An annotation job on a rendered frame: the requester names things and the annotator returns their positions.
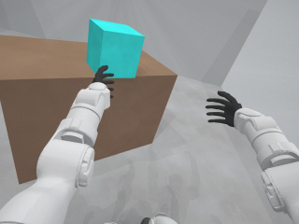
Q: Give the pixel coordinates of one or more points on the robot right hand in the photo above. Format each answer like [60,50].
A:
[229,107]

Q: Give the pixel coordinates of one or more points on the carton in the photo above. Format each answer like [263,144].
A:
[116,45]

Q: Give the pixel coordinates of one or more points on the pedestal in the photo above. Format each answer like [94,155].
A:
[39,81]

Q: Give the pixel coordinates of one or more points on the robot right upper arm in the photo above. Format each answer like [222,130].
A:
[281,186]

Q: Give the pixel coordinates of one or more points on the robot left hand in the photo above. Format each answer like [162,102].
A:
[99,77]

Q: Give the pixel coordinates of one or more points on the robot left upper arm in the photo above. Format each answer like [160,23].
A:
[65,166]

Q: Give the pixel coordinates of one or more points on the robot right forearm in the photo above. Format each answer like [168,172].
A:
[269,142]

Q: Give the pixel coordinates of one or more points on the robot left forearm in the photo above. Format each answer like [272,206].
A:
[81,123]

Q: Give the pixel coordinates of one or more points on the robot right shin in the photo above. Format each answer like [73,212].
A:
[160,215]

